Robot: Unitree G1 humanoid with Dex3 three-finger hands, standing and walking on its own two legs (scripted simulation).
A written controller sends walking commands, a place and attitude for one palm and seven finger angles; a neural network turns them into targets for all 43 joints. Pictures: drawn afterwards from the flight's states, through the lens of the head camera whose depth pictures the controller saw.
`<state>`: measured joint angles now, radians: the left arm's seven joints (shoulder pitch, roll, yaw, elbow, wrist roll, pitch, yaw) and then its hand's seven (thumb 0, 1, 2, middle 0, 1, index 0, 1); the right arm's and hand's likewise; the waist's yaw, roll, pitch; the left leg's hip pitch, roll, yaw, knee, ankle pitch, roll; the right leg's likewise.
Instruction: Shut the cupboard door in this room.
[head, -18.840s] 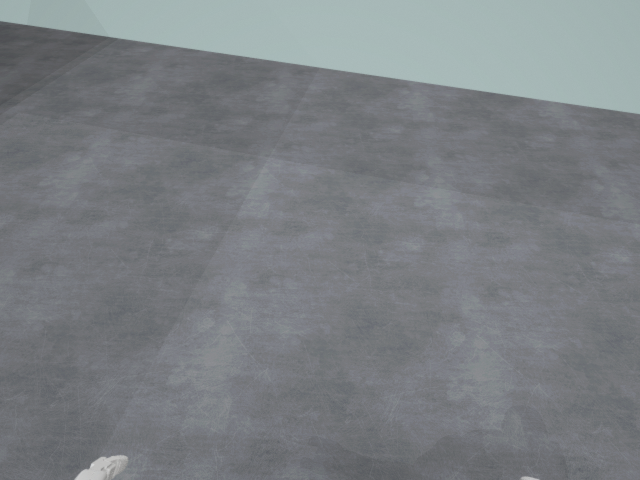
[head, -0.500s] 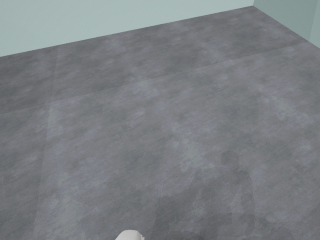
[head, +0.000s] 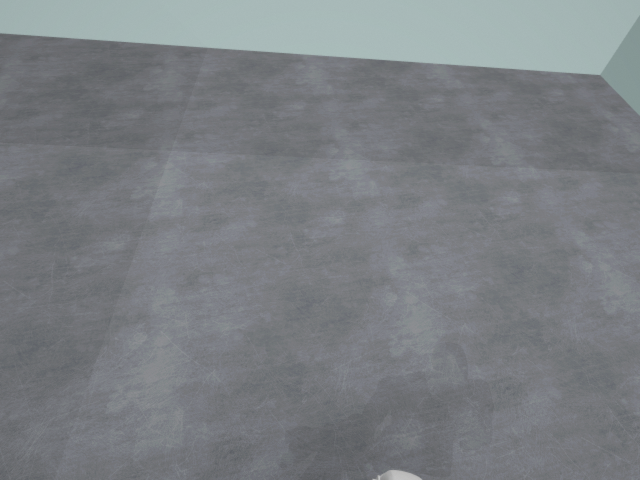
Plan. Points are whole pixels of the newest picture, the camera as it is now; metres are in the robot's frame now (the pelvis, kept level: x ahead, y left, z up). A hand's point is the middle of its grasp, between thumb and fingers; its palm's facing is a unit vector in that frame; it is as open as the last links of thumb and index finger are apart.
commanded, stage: turn or walk to find it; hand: left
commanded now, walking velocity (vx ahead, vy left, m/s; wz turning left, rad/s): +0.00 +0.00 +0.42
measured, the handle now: out of the picture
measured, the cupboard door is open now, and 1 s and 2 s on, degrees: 83 83 83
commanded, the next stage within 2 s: stand and wait in 0.80 s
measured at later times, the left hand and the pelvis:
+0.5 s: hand out of the picture +0.05 +0.14 -0.14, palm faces +0.20 -0.94 -0.28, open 7.4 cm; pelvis -0.02 -0.07 +0.00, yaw +13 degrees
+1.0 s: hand out of the picture -0.14 +0.17 -0.19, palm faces +0.45 -0.86 -0.23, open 7.4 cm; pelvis -0.05 -0.02 -0.01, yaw +22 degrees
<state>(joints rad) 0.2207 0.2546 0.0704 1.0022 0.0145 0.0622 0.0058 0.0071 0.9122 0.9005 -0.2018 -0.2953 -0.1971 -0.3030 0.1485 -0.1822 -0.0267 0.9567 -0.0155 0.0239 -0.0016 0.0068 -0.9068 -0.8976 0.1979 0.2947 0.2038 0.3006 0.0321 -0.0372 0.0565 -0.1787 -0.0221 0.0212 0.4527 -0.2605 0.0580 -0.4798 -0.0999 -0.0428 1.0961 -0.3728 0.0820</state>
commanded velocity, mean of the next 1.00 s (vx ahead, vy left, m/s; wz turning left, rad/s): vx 0.00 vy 0.00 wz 0.23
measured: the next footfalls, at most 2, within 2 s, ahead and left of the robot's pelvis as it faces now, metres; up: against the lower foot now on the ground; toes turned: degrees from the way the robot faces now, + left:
right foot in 0.32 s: +0.03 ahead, -0.14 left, +0.00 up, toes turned +4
left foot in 0.84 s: -0.08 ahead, +0.07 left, +0.00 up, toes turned +26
